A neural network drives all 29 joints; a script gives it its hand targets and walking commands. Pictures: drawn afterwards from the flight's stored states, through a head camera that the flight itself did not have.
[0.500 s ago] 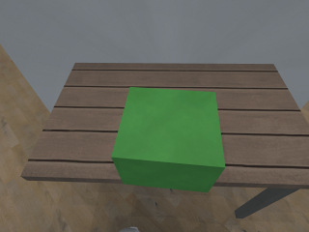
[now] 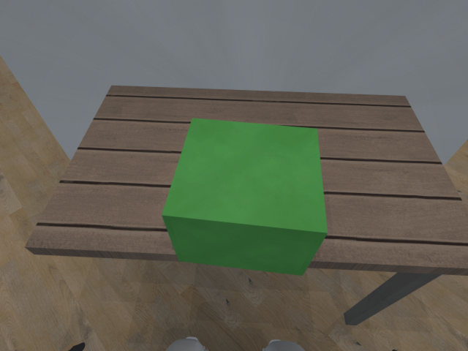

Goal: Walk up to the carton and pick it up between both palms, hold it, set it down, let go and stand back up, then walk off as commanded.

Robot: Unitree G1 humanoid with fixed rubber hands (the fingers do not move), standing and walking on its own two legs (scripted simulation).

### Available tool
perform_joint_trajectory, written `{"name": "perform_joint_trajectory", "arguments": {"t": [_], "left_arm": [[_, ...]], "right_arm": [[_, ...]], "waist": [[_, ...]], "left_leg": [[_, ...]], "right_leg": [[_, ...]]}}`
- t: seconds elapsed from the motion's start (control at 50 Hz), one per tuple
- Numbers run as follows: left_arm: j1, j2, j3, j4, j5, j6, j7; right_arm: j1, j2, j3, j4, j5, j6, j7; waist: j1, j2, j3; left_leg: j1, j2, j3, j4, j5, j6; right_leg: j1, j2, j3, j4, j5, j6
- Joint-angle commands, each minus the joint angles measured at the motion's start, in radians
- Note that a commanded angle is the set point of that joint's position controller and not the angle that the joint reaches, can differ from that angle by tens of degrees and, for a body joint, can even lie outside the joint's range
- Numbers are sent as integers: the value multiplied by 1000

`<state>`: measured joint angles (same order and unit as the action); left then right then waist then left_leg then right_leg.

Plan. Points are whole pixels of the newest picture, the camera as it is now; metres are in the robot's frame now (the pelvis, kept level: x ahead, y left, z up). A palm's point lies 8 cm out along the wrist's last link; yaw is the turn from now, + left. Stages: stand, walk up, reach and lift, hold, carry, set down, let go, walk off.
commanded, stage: walk up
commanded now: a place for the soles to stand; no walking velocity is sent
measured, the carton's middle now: (246, 195) +0.39 -0.02 +0.03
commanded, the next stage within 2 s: none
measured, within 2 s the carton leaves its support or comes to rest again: neither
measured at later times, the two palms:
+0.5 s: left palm out of the picture +0.03 +0.28 -0.11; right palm out of the picture +0.05 -0.31 -0.12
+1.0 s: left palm out of the picture +0.05 +0.28 -0.11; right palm out of the picture +0.04 -0.31 -0.12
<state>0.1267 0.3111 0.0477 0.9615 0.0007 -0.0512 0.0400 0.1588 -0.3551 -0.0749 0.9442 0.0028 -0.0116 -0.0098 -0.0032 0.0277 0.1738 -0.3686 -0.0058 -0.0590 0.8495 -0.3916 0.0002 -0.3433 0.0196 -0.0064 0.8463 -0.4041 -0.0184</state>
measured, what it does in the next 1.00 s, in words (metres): stands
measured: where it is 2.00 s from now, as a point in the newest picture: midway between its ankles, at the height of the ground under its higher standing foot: outside the picture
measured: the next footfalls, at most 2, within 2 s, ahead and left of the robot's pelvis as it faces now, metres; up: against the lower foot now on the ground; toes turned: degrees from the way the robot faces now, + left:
none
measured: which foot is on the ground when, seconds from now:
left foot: down 0.00-1.00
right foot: down 0.00-1.00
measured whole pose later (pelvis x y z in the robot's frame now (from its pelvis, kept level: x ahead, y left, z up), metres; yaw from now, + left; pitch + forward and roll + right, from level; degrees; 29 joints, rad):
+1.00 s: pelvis -0.04 -0.01 +0.00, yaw +0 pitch -5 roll +1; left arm 0.11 0.31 0.05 1.00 0.00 -0.03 0.01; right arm 0.15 -0.36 -0.07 0.96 -0.02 -0.01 0.01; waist 0.00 0.01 0.18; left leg -0.37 -0.02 -0.06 0.84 -0.39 -0.01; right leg -0.41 0.01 0.00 0.85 -0.35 -0.03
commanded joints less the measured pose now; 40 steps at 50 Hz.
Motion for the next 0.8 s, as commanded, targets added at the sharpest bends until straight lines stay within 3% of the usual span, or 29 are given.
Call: {"name": "perform_joint_trajectory", "arguments": {"t": [0.0, 0.02, 0.06, 0.08, 0.12, 0.14, 0.16, 0.2, 0.22, 0.24, 0.26, 0.28, 0.3, 0.36, 0.38, 0.4, 0.46, 0.48, 0.52, 0.54, 0.56, 0.58, 0.6, 0.62, 0.64, 0.68, 0.7, 0.74, 0.78], "left_arm": [[-26, 289, 55, -45, 15, 1, -13], [-28, 293, 53, -24, 10, -4, -14], [-100, 343, 50, -48, 19, -5, -16], [-102, 356, 66, -66, 24, -4, -20], [-106, 297, 59, -68, 26, -1, -24], [-139, 273, 42, -65, 20, 5, -26], [-123, 234, 34, -67, 16, 13, -26], [-85, 230, 43, -37, 20, 19, -26], [-26, 250, 52, -24, 15, 20, -27], [55, 265, 72, -9, 8, 32, -30], [100, 256, 61, -12, 9, 33, -36], [100, 250, 72, 5, 3, 27, -38], [133, 256, 81, 19, 21, 21, -37], [43, 318, 79, -17, 33, 3, -35], [-7, 391, 88, -53, 40, 3, -32], [-42, 373, 93, -58, 41, -4, -24], [-123, 309, 67, -94, 40, 1, -27], [-106, 311, 60, -88, 35, 0, -27], [-102, 277, 58, -86, 23, 0, -27], [-46, 241, 43, -85, 14, 2, -28], [-10, 248, 57, -73, 8, 2, -26], [5, 241, 42, -68, 1, 2, -23], [16, 237, 51, -40, -5, 5, -24], [28, 238, 38, -40, 0, 9, -21], [32, 261, 43, -14, 9, 7, -23], [14, 299, 50, -19, 11, -9, -29], [-29, 323, 55, -23, 12, -12, -24], [-79, 283, 39, -33, 20, -12, -24], [-80, 260, 36, -33, 16, 0, -27]], "right_arm": [[-147, -227, -24, -70, -12, -8, -11], [-115, -197, -22, -60, -23, -2, -8], [-50, -203, -31, -33, -18, 0, -6], [-31, -217, -45, -51, -22, 2, -3], [-14, -208, -41, -19, -24, -8, 7], [14, -225, -50, -8, -20, -11, 9], [12, -221, -41, -17, -20, -18, 12], [-25, -274, -44, -32, -33, -27, 10], [-82, -302, -46, -59, -38, -24, 6], [-134, -310, -49, -65, -36, -24, 1], [-143, -305, -43, -90, -39, -27, -6], [-185, -296, -41, -73, -36, -22, -5], [-179, -259, -34, -89, -35, -14, -3], [-114, -218, -31, -60, -24, 4, 0], [-81, -216, -40, -71, -25, 7, -4], [-42, -226, -50, -42, -34, 8, 0], [18, -232, -56, -35, -25, 0, 13], [38, -226, -54, -21, -29, -3, 13], [74, -216, -42, -1, -25, -18, 12], [59, -218, -40, -10, -30, -32, 7], [24, -263, -41, -23, -24, -42, 0], [7, -249, -45, -32, -21, -46, -3], [-61, -262, -25, -38, -9, -42, -7], [-102, -243, -20, -68, -9, -43, -5], [-109, -244, -17, -67, -12, -40, -8], [-87, -213, -16, -54, -8, -20, -7], [-61, -213, -25, -40, -14, -13, -7], [-4, -202, -17, -14, -14, -17, 0], [-18, -204, -16, -36, -16, -27, 6]], "waist": [[22, -65, -148], [4, -63, -127], [-35, -214, -89], [-27, -160, -118], [-44, -124, -89], [-52, -172, -54], [-66, -12, -71], [-22, 60, -70], [5, 117, -115], [45, 119, -80], [49, 49, -107], [64, 111, -102], [74, 41, -89], [34, -160, -117], [27, -217, -61], [20, -207, -49], [-42, -166, -61], [-42, -184, -46], [-58, -117, -129], [-38, -16, -246], [0, -22, -295], [4, 31, -346], [39, 8, -322], [38, 1, -279], [51, -21, -284], [33, -106, -294], [12, -175, -217], [-19, -123, -234], [-19, -128, -243]], "left_leg": [[-33, 82, -86, -170, 17, 98], [11, 39, -27, -77, -32, 60], [94, 9, 17, 2, -103, 60], [74, 7, 12, 32, -138, 64], [176, 37, 17, -87, -91, 68], [231, 51, -23, -130, -88, 60], [200, 75, -124, -289, -167, 81], [23, 195, -310, -462, -299, 135], [-88, 298, -431, -534, -353, 211], [-231, 315, -441, -586, -466, 231], [-191, 299, -386, -536, -409, 207], [-195, 274, -353, -477, -308, 215], [-238, 222, -276, -425, -278, 178], [-93, -3, -23, -35, -197, 65], [-93, -8, -30, 73, -171, 50], [-59, 16, -10, 124, -184, 46], [73, 12, 35, 62, -77, 61], [126, 3, 55, 9, -35, 64], [162, 34, 18, -191, 52, 58], [232, 109, -120, -277, 145, 79], [192, 176, -203, -290, 308, 129], [186, 226, -265, -305, 285, 164], [89, 246, -305, -310, 236, 220], [40, 241, -302, -303, 189, 223], [2, 190, -212, -268, 182, 163], [5, 39, -10, -79, 73, 64], [5, 8, 28, -21, -54, 42], [101, 33, 6, -137, -27, 48], [158, 59, -28, -206, 29, 71]], "right_leg": [[7, -145, 292, -305, 168, -114], [-50, -218, 388, -375, 123, -144], [-193, -295, 479, -469, 75, -208], [-179, -302, 515, -481, -3, -186], [-263, -242, 414, -463, -198, -147], [-360, -201, 368, -438, -273, -111], [-339, -133, 313, -408, -296, -83], [-147, -19, 144, -168, -122, -42], [-33, 12, 79, 12, -117, -25], [76, 9, 51, 89, -131, -13], [86, -7, 47, 38, -99, -35], [99, -9, 43, 13, -77, -24], [157, -6, 77, -69, -103, -42], [-68, -229, 496, -529, -330, -142], [-150, -305, 621, -574, -332, -175], [-174, -346, 647, -581, -319, -206], [-273, -242, 481, -539, -311, -159], [-290, -227, 433, -501, -243, -145], [-155, -186, 349, -339, 6, -98], [-112, -133, 272, -241, 149, -59], [-19, -67, 162, -87, 316, -30], [5, -52, 118, -64, 243, -21], [66, -26, 103, -61, 163, -10], [75, -36, 103, -82, 149, -18], [139, -63, 130, -151, 194, -35], [118, -206, 364, -351, 205, -129], [40, -268, 458, -384, 214, -179], [-26, -239, 409, -385, 128, -163], [-75, -170, 299, -386, 37, -84]]}}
